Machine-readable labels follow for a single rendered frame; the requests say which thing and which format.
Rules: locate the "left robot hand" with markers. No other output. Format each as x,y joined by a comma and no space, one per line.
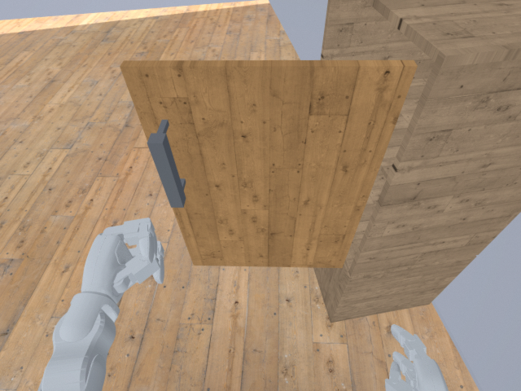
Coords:
108,255

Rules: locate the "robot left forearm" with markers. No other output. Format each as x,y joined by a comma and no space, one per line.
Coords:
81,340

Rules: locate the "cupboard door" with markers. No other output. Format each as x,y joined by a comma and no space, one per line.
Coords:
279,156

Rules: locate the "handle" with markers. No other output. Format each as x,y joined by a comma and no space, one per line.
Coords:
164,162

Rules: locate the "right robot hand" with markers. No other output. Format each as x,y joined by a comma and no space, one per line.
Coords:
423,374

